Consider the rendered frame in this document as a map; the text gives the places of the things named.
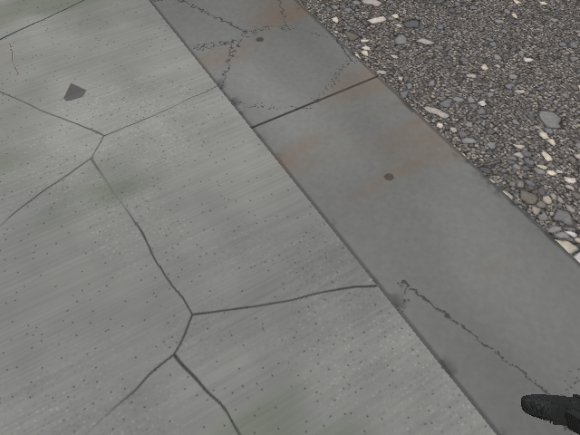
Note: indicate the right robot hand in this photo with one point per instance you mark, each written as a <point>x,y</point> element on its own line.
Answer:
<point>561,410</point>

